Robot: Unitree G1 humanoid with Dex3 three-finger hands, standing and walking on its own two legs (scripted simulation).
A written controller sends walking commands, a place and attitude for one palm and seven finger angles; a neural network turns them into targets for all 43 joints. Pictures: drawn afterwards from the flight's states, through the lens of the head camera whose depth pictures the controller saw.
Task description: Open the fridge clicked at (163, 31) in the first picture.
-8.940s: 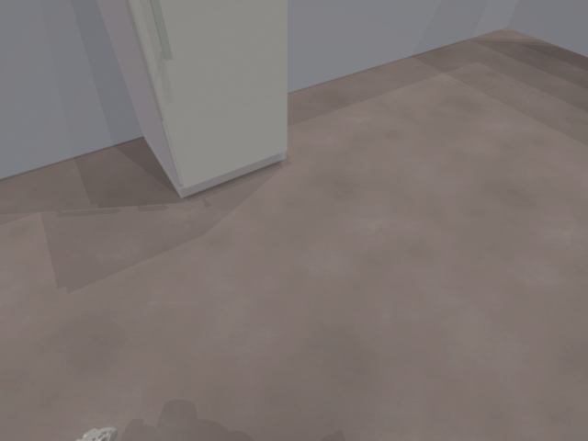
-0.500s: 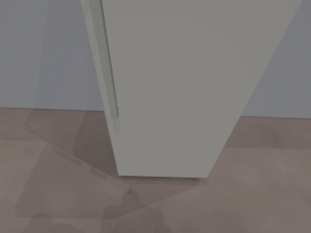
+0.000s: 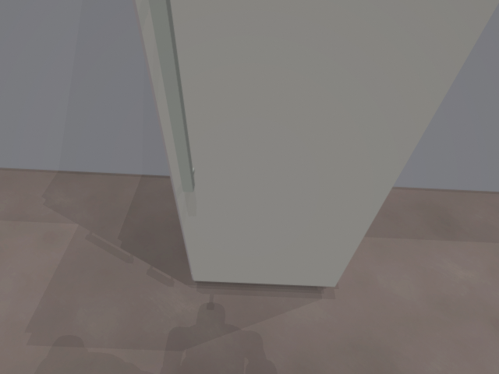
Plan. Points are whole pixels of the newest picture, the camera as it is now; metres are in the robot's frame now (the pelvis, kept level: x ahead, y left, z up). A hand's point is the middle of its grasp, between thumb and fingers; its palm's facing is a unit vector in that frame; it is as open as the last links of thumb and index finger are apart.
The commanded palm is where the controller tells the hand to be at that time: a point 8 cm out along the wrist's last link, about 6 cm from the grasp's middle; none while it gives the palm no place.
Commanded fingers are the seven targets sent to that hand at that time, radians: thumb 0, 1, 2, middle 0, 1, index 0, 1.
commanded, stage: look again from close up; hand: left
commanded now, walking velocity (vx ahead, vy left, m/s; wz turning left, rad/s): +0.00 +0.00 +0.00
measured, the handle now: (178, 97) +0.55 +0.18 +0.17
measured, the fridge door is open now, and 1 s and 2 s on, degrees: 0 0 0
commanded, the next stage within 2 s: raise the hand to about handle height in 1.94 s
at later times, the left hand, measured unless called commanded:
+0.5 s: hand out of the picture -0.01 +0.15 -0.18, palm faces +0.04 -0.99 -0.15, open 7.3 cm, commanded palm none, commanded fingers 0.00 0.90 0.90 -0.20 -0.30 -0.20 -0.30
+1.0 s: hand out of the picture +0.00 +0.16 -0.18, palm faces +0.03 -0.99 -0.15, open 7.3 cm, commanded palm none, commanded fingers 0.00 0.90 0.90 -0.20 -0.30 -0.20 -0.30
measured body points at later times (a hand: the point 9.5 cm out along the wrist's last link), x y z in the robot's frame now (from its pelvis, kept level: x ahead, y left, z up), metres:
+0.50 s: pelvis +0.01 +0.00 +0.00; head +0.01 +0.01 +0.45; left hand -0.01 +0.21 -0.16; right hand +0.00 -0.22 -0.16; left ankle +0.05 +0.11 -0.74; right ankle +0.02 -0.13 -0.74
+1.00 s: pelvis +0.02 +0.00 +0.00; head +0.03 +0.01 +0.45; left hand +0.00 +0.21 -0.16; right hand +0.01 -0.22 -0.16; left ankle +0.05 +0.11 -0.74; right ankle +0.02 -0.13 -0.74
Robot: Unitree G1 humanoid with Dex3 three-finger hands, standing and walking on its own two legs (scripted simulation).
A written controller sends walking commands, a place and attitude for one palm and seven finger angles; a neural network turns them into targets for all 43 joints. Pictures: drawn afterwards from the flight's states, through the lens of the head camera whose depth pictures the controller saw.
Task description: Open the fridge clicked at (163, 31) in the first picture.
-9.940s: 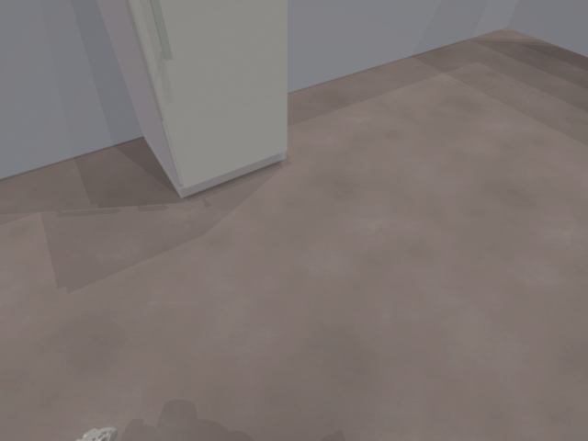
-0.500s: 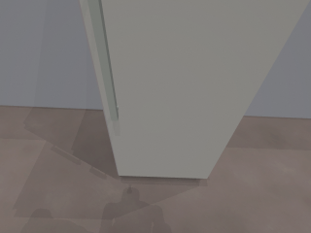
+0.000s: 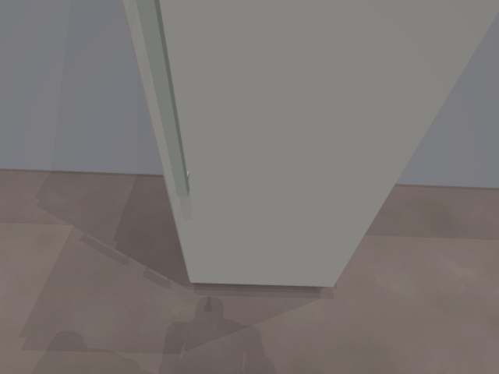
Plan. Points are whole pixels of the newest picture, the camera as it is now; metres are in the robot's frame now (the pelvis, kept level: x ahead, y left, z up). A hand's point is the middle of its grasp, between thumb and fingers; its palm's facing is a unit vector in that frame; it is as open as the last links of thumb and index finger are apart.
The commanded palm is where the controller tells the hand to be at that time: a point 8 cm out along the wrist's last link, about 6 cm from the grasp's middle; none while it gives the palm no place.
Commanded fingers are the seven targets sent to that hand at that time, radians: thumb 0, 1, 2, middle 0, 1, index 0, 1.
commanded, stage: look again from close up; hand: left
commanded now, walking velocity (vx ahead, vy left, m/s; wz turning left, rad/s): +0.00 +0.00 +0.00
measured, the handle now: (170, 100) +0.52 +0.19 +0.17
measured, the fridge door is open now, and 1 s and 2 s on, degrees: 0 0 0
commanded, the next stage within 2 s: raise the hand to about handle height in 0.94 s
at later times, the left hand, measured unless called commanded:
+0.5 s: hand out of the picture -0.01 +0.16 -0.18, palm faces +0.05 -0.99 -0.15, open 7.3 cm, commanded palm none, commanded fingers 0.00 0.90 0.90 -0.20 -0.30 -0.20 -0.30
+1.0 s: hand out of the picture -0.02 +0.15 -0.18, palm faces +0.05 -0.99 -0.14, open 7.3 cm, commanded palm none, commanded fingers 0.00 0.90 0.90 -0.20 -0.30 -0.20 -0.30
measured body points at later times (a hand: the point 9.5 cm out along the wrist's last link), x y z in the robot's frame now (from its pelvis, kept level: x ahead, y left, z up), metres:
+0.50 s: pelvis +0.01 +0.00 +0.00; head +0.01 +0.01 +0.45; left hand -0.01 +0.21 -0.17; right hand +0.00 -0.22 -0.16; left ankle +0.03 +0.11 -0.74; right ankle +0.01 -0.13 -0.74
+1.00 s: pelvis +0.01 +0.00 +0.00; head +0.01 +0.01 +0.45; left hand -0.02 +0.20 -0.17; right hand +0.00 -0.22 -0.16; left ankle +0.03 +0.11 -0.74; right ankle +0.01 -0.13 -0.74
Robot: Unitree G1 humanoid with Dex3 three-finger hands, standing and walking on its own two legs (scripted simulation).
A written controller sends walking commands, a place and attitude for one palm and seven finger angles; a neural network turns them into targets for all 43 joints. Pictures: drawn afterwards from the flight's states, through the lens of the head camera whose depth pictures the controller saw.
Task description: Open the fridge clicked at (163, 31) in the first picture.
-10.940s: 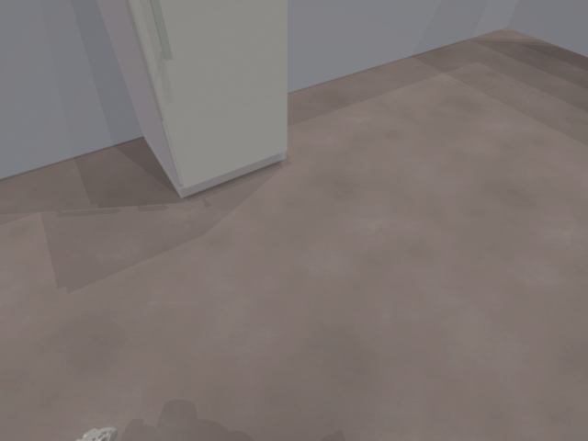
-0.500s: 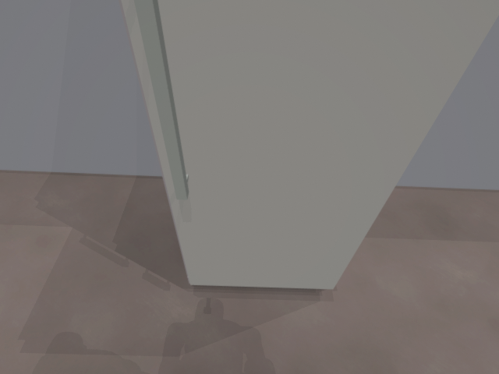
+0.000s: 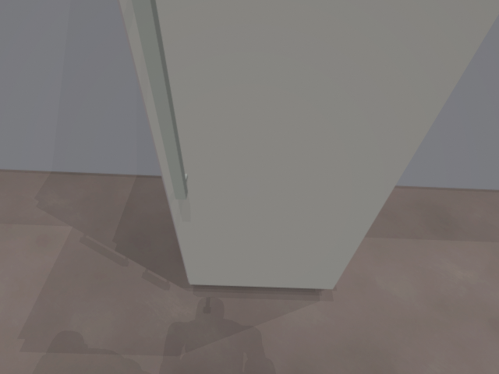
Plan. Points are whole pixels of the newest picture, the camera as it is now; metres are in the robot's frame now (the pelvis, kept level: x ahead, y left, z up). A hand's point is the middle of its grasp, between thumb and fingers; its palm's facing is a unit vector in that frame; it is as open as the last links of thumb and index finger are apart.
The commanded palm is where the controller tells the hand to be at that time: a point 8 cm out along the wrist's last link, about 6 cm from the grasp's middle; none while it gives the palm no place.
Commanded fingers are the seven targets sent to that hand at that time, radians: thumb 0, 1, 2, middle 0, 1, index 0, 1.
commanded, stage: raise the hand to about handle height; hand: left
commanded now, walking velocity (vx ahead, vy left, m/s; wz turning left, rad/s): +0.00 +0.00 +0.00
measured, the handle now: (167, 103) +0.51 +0.19 +0.17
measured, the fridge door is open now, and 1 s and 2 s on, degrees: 0 0 0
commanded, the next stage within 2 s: none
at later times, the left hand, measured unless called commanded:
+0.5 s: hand (147, 361) +0.15 +0.17 -0.05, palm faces +0.12 -0.99 +0.00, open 8.7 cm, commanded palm +0.14 +0.23 -0.02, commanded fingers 0.00 0.34 0.66 -0.24 -0.66 -0.24 -0.66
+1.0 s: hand (117, 303) +0.21 +0.21 +0.03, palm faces +0.08 -1.00 -0.06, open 11.8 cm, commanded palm +0.18 +0.26 +0.04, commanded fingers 0.00 -0.24 0.41 -0.28 -1.03 -0.28 -1.03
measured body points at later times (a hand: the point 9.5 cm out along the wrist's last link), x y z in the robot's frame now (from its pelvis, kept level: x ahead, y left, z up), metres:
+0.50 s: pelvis -0.02 -0.02 -0.08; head +0.00 -0.01 +0.37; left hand +0.14 +0.22 -0.04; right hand +0.21 -0.26 -0.10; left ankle +0.02 +0.11 -0.74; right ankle +0.00 -0.13 -0.74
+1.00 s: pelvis -0.01 -0.02 -0.05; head +0.01 -0.03 +0.40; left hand +0.20 +0.26 +0.04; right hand +0.14 -0.28 -0.13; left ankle +0.02 +0.11 -0.74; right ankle +0.00 -0.13 -0.74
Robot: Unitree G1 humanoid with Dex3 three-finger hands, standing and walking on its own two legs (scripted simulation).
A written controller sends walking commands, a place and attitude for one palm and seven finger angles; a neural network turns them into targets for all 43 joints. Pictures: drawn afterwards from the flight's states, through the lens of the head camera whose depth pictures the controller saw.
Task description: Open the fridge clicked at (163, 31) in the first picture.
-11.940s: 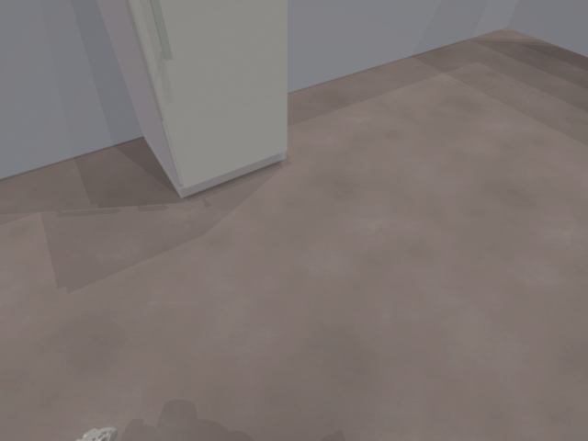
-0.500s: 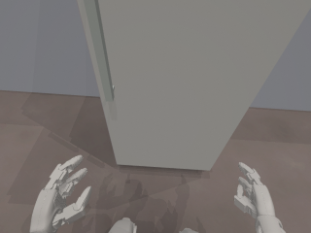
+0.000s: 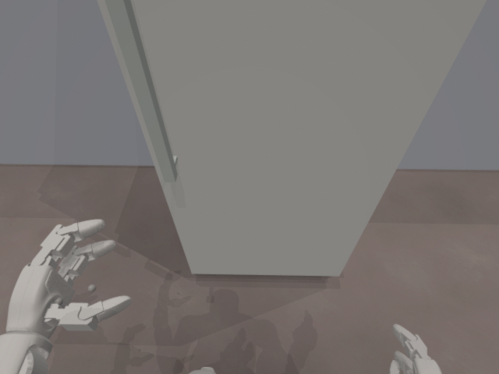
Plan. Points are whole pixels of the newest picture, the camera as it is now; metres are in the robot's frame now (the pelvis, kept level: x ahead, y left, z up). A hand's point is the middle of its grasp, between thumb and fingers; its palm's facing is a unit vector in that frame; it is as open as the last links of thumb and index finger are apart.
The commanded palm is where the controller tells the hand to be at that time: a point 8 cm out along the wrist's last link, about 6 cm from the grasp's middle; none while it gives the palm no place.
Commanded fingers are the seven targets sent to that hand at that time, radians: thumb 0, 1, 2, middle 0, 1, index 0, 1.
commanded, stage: raise the hand to about handle height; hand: left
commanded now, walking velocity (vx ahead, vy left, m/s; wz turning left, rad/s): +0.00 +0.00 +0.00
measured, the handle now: (146, 75) +0.52 +0.21 +0.22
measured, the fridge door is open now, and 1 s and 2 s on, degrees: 0 0 0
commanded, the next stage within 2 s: move the hooked fingers beside the handle in 1.14 s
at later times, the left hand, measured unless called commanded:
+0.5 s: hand (39, 236) +0.25 +0.29 +0.15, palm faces +0.10 -0.99 -0.03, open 13.9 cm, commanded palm +0.23 +0.33 +0.15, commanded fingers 0.00 -0.50 0.30 -0.30 -1.20 -0.30 -1.20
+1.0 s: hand (43, 216) +0.27 +0.28 +0.16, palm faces +0.10 -0.99 -0.02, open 13.9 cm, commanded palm +0.24 +0.33 +0.17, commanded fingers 0.00 -0.50 0.30 -0.30 -1.20 -0.30 -1.20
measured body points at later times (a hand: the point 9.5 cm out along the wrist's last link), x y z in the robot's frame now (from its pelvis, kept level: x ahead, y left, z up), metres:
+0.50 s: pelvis +0.00 +0.02 +0.03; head +0.00 +0.02 +0.48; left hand +0.24 +0.34 +0.15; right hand +0.20 -0.19 -0.04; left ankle +0.03 +0.13 -0.69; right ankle +0.01 -0.11 -0.69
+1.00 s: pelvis +0.00 +0.01 +0.03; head -0.01 +0.00 +0.48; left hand +0.26 +0.34 +0.16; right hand +0.17 -0.23 -0.03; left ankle +0.03 +0.13 -0.69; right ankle +0.01 -0.11 -0.69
